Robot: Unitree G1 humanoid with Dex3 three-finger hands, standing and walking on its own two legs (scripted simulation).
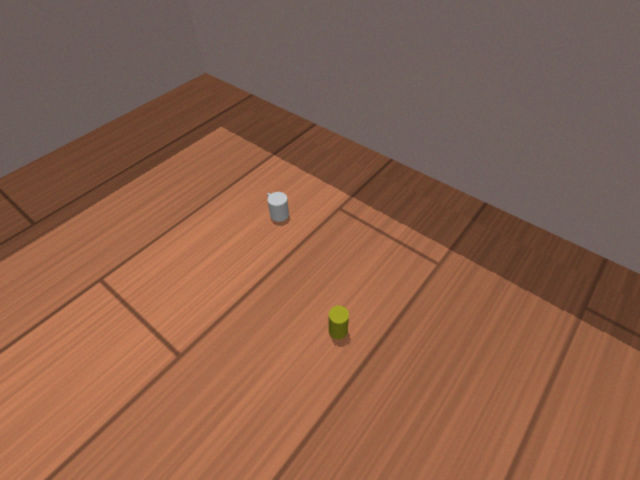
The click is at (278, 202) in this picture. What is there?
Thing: mug
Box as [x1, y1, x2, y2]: [267, 192, 288, 221]
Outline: 267,193 271,218 277,221 285,219 288,216 286,195 282,192 274,192 271,194
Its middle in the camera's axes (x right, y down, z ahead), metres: -0.18 -0.14 +1.69
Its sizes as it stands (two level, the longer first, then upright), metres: 0.117 0.083 0.099
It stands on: the floor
